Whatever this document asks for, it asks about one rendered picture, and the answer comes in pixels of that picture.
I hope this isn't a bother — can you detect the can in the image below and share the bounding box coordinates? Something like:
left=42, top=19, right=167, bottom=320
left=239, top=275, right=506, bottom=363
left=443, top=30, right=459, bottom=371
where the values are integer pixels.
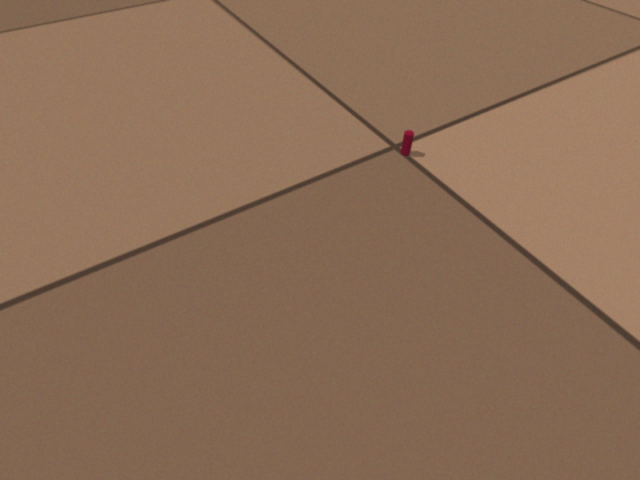
left=401, top=130, right=414, bottom=156

